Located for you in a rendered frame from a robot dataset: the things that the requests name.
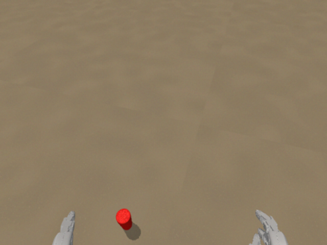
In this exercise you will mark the left robot hand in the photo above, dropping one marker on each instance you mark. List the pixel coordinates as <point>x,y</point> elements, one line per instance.
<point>65,236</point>

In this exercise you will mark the right robot hand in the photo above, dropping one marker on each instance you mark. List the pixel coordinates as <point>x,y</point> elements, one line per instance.
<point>271,235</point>

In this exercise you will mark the cup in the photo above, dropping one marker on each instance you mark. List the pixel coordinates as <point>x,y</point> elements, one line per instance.
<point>123,217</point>

